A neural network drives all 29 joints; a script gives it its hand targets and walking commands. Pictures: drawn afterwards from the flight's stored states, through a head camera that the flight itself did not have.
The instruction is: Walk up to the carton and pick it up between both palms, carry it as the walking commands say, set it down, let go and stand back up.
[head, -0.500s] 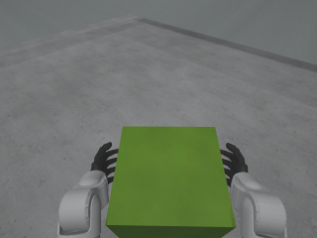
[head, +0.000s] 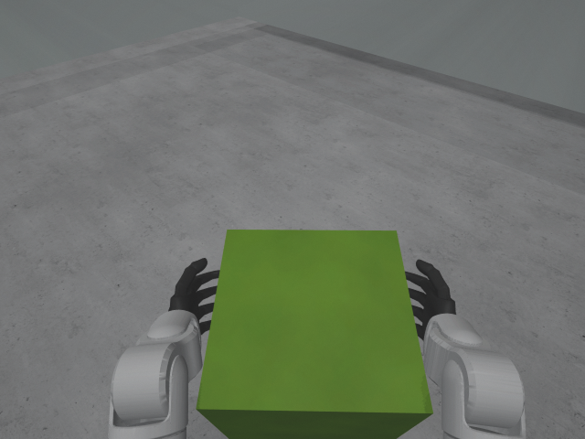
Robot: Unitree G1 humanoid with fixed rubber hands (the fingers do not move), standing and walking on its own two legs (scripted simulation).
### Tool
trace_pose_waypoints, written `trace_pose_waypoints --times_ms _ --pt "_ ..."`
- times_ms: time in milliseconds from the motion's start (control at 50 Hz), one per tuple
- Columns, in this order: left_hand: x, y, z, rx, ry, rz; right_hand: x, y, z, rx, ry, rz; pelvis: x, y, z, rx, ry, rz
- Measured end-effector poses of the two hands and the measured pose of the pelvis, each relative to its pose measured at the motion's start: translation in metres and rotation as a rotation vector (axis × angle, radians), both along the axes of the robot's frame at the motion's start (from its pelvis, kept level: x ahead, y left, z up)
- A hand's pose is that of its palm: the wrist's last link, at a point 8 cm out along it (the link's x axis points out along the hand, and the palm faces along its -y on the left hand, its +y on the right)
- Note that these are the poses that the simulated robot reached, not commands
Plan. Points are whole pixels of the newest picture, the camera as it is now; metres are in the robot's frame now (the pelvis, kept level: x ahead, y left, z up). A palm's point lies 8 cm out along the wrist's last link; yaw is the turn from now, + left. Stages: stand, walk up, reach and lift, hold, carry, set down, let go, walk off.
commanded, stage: carry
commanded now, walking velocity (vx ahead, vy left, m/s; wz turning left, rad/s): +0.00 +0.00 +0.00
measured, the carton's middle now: (310, 346) +0.25 +0.00 +0.03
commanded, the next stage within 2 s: none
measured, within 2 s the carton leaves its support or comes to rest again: neither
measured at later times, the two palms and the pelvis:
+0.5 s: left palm (187, 318) +0.24 +0.15 +0.10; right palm (439, 320) +0.25 -0.15 +0.10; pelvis +0.00 +0.00 +0.00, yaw +0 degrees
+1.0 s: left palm (194, 312) +0.26 +0.14 +0.09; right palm (439, 314) +0.26 -0.16 +0.09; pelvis +0.01 -0.01 +0.00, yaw +0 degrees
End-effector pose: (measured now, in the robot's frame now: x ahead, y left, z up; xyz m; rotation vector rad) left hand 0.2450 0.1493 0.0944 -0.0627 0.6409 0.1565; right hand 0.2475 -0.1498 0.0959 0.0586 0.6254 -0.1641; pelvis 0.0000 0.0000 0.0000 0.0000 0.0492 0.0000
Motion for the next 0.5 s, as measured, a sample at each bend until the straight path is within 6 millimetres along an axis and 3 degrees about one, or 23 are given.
trace_pose_waypoints --times_ms 500 --pt "-0.0002 -0.0023 0.0052 0.001 -0.012 0.007 0.0011 -0.0024 0.0040 0.006 -0.011 0.004 0.0040 -0.0033 -0.0001 0.001 -0.001 0.005"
